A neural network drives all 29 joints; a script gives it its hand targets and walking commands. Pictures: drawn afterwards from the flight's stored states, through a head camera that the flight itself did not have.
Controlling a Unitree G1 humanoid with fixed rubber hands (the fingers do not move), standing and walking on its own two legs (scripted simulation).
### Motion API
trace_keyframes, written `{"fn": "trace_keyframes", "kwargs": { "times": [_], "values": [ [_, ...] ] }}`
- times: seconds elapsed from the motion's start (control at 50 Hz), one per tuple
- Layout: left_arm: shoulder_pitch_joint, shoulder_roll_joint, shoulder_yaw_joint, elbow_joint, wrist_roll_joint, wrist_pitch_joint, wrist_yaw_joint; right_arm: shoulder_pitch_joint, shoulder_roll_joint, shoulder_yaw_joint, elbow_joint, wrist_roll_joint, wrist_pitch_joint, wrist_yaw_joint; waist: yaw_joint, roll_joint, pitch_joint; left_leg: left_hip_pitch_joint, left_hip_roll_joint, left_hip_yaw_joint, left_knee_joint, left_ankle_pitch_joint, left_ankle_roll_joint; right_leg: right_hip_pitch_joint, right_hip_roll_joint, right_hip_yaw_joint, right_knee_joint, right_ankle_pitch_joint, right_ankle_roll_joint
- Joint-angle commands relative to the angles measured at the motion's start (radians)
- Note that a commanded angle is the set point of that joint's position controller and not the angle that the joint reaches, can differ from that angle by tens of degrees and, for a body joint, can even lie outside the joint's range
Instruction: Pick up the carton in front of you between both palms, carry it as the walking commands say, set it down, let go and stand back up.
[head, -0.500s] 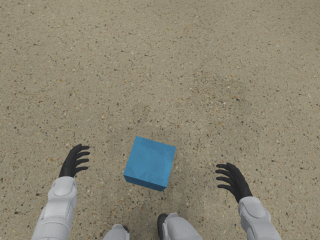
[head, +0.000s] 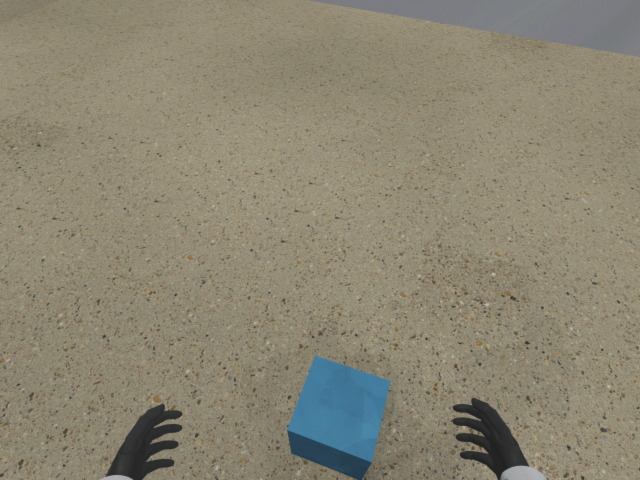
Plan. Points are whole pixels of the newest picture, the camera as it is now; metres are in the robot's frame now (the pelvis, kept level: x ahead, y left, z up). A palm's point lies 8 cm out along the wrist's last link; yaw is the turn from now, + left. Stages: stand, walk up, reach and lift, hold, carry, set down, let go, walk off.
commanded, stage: let go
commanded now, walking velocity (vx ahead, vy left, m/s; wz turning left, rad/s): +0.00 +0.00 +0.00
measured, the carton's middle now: (338, 419) +0.38 -0.06 -0.65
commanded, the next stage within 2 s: stand in 0.30 s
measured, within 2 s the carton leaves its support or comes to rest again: neither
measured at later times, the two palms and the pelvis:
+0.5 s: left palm out of the picture +0.10 +0.24 -0.09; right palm out of the picture +0.10 -0.29 -0.11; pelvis +0.00 -0.02 -0.01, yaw -4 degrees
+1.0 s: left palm out of the picture +0.15 +0.20 -0.13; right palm out of the picture +0.04 -0.30 -0.14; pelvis +0.04 -0.04 -0.02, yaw -8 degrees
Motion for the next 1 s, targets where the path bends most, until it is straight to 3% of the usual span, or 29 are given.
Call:
{"fn": "trace_keyframes", "kwargs": {
  "times": [0.0, 0.02, 0.08, 0.28, 0.3, 0.32, 0.34, 0.4, 0.44, 0.54, 0.62, 0.76, 0.98],
  "values": [
    [-0.043, 0.074, -0.001, -0.058, -0.022, -0.024, 0.012, -0.061, -0.123, -0.037, -0.139, -0.033, 0.056, -0.023, -0.021, -0.048, -0.069, -0.040, 0.014, 0.011, -0.044, 0.333, -0.044, 0.086, 0.065, -0.057, 0.022, 0.201, 0.022],
    [-0.043, 0.079, 0.002, -0.064, -0.024, -0.024, 0.022, -0.037, -0.129, -0.034, -0.131, -0.022, 0.072, -0.031, -0.024, -0.014, -0.063, -0.036, 0.016, 0.012, -0.032, 0.344, -0.050, 0.077, 0.061, -0.053, 0.028, 0.176, 0.013],
    [-0.061, 0.085, 0.004, -0.079, -0.016, -0.016, 0.032, -0.045, -0.127, -0.026, -0.133, -0.014, 0.096, -0.040, -0.024, 0.011, -0.031, -0.057, 0.016, 0.010, -0.038, 0.300, -0.048, 0.062, 0.058, -0.053, 0.028, 0.134, 0.004],
    [-0.065, 0.087, 0.020, -0.066, 0.011, 0.029, 0.024, -0.073, -0.103, -0.016, -0.173, -0.012, 0.150, -0.047, 0.004, -0.001, 0.016, -0.080, -0.002, 0.030, -0.047, 0.161, -0.033, 0.092, 0.049, -0.046, 0.010, 0.073, 0.006],
    [0.095, 0.166, 0.033, 0.098, 0.053, -0.033, 0.068, 0.000, -0.190, -0.019, -0.013, -0.047, -0.002, -0.076, 0.012, 0.147, 0.020, -0.095, 0.098, 0.022, -0.049, -0.310, -0.044, -0.160, -0.062, 0.067, -0.032, -0.179, 0.040],
    [0.079, 0.206, 0.044, 0.101, 0.058, -0.064, 0.083, 0.053, -0.174, -0.023, 0.005, -0.062, -0.058, -0.093, -0.027, 0.130, 0.094, -0.147, 0.126, -0.041, -0.079, -0.409, -0.032, -0.216, -0.045, 0.063, -0.024, -0.239, 0.039],
    [0.051, 0.185, 0.041, 0.097, 0.054, -0.092, 0.081, 0.055, -0.182, -0.022, 0.032, -0.069, -0.091, -0.098, -0.024, 0.115, 0.099, -0.193, 0.145, -0.063, -0.086, -0.422, -0.019, -0.230, -0.036, 0.052, 0.005, -0.195, 0.035],
    [0.037, 0.118, 0.021, 0.125, 0.039, -0.144, 0.057, 0.015, -0.175, -0.018, 0.074, -0.054, -0.139, -0.102, -0.016, -0.033, -0.049, -0.124, 0.133, -0.039, -0.018, -0.235, -0.016, -0.200, -0.032, 0.073, 0.031, -0.047, 0.008],
    [0.033, 0.115, 0.020, 0.139, 0.032, -0.155, 0.052, 0.029, -0.168, -0.015, 0.096, -0.046, -0.154, -0.096, -0.028, -0.084, -0.097, -0.083, 0.124, -0.014, 0.038, -0.153, -0.020, -0.216, -0.046, 0.123, 0.015, -0.013, -0.008],
    [0.105, 0.136, 0.018, 0.187, 0.028, -0.154, 0.065, 0.095, -0.180, -0.012, 0.166, -0.039, -0.157, -0.100, -0.034, -0.072, -0.133, -0.081, 0.121, 0.019, 0.097, -0.004, -0.033, -0.172, -0.045, 0.142, 0.108, 0.296, -0.039],
    [0.148, 0.141, 0.014, 0.214, 0.022, -0.143, 0.076, 0.138, -0.178, -0.004, 0.202, -0.025, -0.144, -0.108, -0.029, -0.042, -0.143, -0.080, 0.116, 0.047, 0.134, 0.111, -0.040, -0.159, -0.042, 0.145, 0.161, 0.424, -0.055],
    [0.154, 0.135, 0.012, 0.239, 0.019, -0.122, 0.087, 0.177, -0.181, 0.011, 0.236, -0.018, -0.119, -0.121, -0.027, -0.004, -0.119, -0.060, 0.126, 0.085, 0.162, 0.254, -0.035, -0.180, -0.026, 0.141, 0.205, 0.443, -0.067],
    [0.139, 0.132, 0.009, 0.273, 0.019, -0.100, 0.099, 0.198, -0.181, 0.014, 0.297, -0.018, -0.090, -0.128, -0.029, -0.037, -0.087, -0.041, 0.117, 0.116, 0.144, 0.163, -0.026, -0.185, -0.016, 0.176, 0.198, 0.412, -0.085]
  ]
}}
